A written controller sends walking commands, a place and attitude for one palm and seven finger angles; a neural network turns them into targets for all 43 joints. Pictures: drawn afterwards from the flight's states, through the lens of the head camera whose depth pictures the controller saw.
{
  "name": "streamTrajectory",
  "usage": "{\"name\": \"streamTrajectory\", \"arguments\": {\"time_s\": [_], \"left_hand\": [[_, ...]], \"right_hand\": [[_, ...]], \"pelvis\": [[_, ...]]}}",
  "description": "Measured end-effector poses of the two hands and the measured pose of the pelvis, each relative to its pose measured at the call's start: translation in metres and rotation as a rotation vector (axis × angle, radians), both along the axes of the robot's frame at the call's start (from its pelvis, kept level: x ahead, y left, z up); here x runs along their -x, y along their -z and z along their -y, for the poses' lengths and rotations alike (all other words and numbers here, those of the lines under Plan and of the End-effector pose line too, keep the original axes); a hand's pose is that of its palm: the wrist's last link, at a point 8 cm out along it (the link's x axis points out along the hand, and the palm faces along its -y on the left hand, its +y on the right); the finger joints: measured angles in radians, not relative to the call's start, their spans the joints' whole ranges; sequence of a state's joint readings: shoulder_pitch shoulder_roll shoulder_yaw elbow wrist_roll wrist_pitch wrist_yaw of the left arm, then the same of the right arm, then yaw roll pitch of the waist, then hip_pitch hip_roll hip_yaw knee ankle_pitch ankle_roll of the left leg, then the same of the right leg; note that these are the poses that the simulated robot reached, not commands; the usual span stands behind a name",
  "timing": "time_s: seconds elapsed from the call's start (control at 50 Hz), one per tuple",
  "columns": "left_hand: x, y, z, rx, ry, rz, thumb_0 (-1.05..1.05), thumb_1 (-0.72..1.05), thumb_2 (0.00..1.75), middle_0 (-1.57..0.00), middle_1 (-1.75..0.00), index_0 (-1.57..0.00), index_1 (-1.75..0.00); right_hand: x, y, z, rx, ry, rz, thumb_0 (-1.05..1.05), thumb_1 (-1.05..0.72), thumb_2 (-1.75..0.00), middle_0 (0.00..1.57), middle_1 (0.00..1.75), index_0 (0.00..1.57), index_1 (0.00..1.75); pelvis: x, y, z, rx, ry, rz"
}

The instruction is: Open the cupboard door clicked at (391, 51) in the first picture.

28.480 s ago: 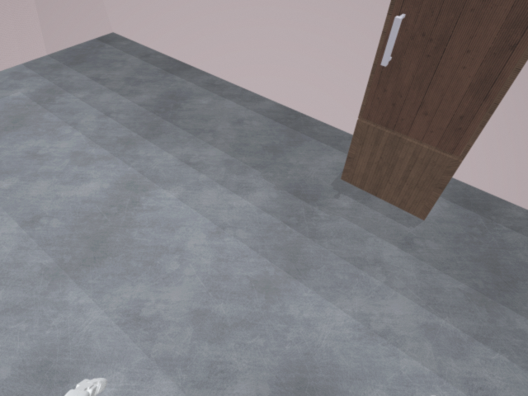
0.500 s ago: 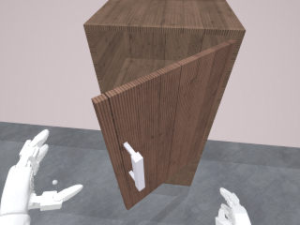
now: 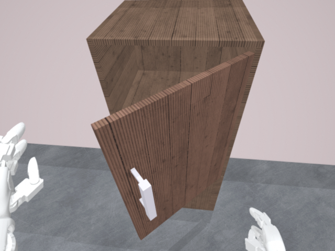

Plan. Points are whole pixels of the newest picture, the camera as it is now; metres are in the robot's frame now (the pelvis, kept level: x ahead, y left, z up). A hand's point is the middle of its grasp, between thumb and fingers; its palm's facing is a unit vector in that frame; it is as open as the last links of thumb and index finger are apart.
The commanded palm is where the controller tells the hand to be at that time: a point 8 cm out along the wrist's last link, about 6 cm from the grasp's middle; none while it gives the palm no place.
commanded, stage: draw the hand back to the body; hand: left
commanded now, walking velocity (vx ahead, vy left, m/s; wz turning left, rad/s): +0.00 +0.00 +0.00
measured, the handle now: (143, 195) +0.25 +0.10 +0.01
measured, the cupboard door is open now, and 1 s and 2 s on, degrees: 44 44 44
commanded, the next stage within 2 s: step back with the hand held close in 0.22 s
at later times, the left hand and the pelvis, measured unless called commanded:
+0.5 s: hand (41, 186) +0.18 +0.25 +0.15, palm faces +0.42 -0.78 -0.46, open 7.4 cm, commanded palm +0.12 +0.29 +0.17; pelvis -0.02 -0.01 +0.00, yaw +1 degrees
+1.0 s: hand out of the picture +0.10 +0.28 +0.15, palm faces +0.40 -0.77 -0.49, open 7.4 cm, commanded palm +0.04 +0.32 +0.17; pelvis -0.10 +0.02 -0.01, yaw +1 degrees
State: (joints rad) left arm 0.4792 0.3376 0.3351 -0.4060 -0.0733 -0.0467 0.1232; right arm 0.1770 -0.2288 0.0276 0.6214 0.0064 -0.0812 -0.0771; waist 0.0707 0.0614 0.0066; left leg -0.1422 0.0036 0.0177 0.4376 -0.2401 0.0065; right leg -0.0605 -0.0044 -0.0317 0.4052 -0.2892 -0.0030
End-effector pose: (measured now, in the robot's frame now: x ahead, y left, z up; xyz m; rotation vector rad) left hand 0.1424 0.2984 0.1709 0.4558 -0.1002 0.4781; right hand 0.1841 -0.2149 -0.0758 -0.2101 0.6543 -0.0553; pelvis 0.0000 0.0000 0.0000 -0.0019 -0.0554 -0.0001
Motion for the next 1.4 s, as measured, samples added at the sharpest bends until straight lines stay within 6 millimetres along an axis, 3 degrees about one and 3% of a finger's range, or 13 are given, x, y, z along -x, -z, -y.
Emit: {"name": "streamTrajectory", "arguments": {"time_s": [0.12,0.42,0.6,0.8,1.02,1.16,1.26,1.34,1.4], "left_hand": [[0.003,0.014,0.009,0.035,0.010,-0.051,0.01,0.87,0.89,-0.21,-0.30,-0.21,-0.30],[0.008,-0.007,0.013,-0.038,0.021,0.015,0.01,0.89,0.90,-0.21,-0.30,-0.21,-0.30],[0.015,0.002,0.015,-0.076,0.103,-0.082,0.01,0.89,0.90,-0.21,-0.30,-0.21,-0.30],[0.047,-0.008,-0.006,-0.139,0.111,-0.029,0.01,0.89,0.90,-0.22,-0.30,-0.21,-0.31],[0.088,0.001,-0.023,-0.141,0.100,0.028,0.01,0.89,0.90,-0.21,-0.30,-0.21,-0.30],[0.133,-0.009,-0.025,-0.212,0.043,0.072,0.01,0.89,0.90,-0.22,-0.30,-0.21,-0.31],[0.163,-0.008,-0.024,-0.170,0.012,0.067,0.01,0.89,0.90,-0.21,-0.30,-0.21,-0.30],[0.170,0.002,-0.035,-0.115,-0.004,0.080,0.01,0.89,0.90,-0.21,-0.30,-0.21,-0.31],[0.169,0.008,-0.046,-0.108,-0.002,0.088,0.01,0.89,0.90,-0.21,-0.30,-0.21,-0.31]], "right_hand": [[0.007,0.002,0.010,0.012,0.012,-0.025,0.01,-0.91,-0.90,0.21,0.30,0.20,0.30],[0.015,0.003,0.018,-0.001,0.023,-0.025,0.01,-0.91,-0.90,0.21,0.30,0.20,0.30],[0.037,0.002,0.028,0.030,0.093,-0.075,0.01,-0.91,-0.90,0.21,0.30,0.20,0.30],[0.077,0.002,0.018,0.052,0.127,-0.095,0.01,-0.91,-0.90,0.20,0.30,0.20,0.30],[0.120,0.001,-0.003,0.074,0.087,-0.078,0.01,-0.91,-0.90,0.21,0.30,0.20,0.30],[0.132,0.011,-0.012,0.068,0.001,-0.081,0.01,-0.91,-0.90,0.21,0.30,0.20,0.30],[0.139,0.013,-0.015,0.054,-0.020,-0.096,0.01,-0.91,-0.90,0.21,0.30,0.21,0.30],[0.149,0.008,-0.019,0.085,-0.008,-0.102,0.01,-0.91,-0.90,0.21,0.30,0.21,0.30],[0.156,0.005,-0.025,0.106,-0.008,-0.090,0.01,-0.91,-0.90,0.21,0.30,0.20,0.30]], "pelvis": [[0.002,-0.001,0.007,0.000,0.000,0.006],[0.011,-0.001,0.015,0.009,-0.013,0.006],[0.031,-0.001,0.006,0.014,-0.001,-0.043],[0.063,0.003,-0.007,0.021,0.004,-0.043],[0.102,0.009,-0.020,0.046,-0.022,-0.034],[0.125,0.016,-0.012,0.045,-0.092,-0.044],[0.141,0.013,-0.014,0.035,-0.081,-0.047],[0.150,0.012,-0.022,0.030,-0.084,-0.068],[0.170,0.013,-0.025,0.022,-0.098,-0.067]]}}
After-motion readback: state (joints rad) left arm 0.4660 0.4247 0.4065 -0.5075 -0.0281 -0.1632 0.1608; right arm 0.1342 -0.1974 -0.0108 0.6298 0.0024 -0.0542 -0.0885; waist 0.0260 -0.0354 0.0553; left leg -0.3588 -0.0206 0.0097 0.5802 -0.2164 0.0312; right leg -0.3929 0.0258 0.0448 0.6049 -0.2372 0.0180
